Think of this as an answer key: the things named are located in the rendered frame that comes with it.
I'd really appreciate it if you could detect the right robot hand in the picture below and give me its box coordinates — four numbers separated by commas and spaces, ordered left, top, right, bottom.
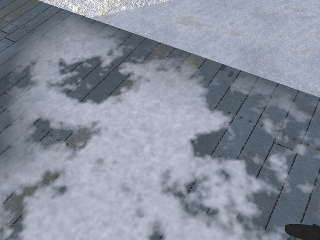
285, 224, 320, 240

